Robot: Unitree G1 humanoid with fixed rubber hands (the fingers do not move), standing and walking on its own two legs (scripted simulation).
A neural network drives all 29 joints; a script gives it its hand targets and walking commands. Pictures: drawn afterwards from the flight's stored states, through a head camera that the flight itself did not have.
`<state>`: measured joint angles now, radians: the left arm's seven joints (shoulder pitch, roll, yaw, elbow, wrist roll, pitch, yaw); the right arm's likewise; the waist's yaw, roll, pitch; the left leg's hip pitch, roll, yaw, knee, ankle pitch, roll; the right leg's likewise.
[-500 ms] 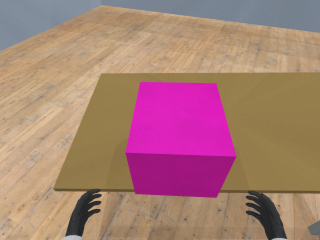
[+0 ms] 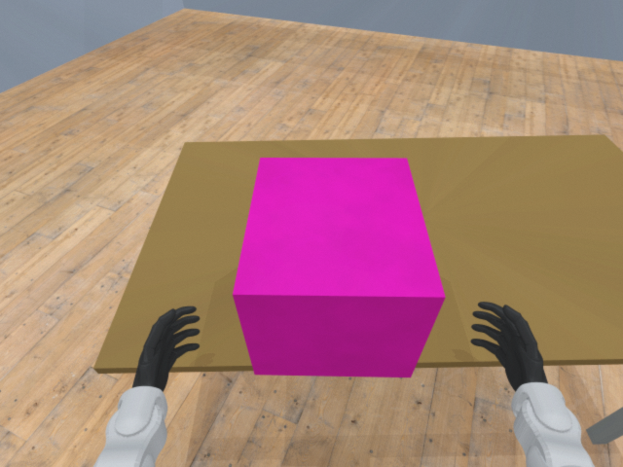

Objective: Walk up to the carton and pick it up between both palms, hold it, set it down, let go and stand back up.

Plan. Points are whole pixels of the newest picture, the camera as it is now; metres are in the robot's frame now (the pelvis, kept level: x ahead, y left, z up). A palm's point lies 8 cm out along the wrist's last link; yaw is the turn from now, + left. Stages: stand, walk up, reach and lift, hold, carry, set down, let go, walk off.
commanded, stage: reach and lift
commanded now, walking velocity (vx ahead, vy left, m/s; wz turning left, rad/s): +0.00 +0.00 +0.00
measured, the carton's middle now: (332, 263) +0.45 -0.04 -0.02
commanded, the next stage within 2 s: none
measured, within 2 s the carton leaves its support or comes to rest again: neither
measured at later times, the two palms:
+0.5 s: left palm (169, 291) +0.34 +0.19 +0.06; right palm (529, 302) +0.30 -0.28 +0.06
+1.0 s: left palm (163, 230) +0.40 +0.19 +0.12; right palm (533, 238) +0.36 -0.29 +0.12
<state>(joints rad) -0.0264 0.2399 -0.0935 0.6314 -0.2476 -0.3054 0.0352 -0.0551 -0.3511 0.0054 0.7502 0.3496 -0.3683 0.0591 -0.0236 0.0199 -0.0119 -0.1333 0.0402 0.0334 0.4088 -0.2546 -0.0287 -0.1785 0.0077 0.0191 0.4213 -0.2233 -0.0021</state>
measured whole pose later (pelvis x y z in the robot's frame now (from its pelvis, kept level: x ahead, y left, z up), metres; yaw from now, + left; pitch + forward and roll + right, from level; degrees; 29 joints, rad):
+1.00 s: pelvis +0.01 +0.01 +0.00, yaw +0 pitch +4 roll -1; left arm -0.54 0.30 0.03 0.45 -0.20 0.34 0.04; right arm -0.52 -0.53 -0.01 0.71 0.44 0.10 0.07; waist -0.04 0.00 -0.06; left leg -0.21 0.05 0.04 0.37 -0.23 -0.02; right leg -0.23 0.02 0.02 0.31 -0.16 0.01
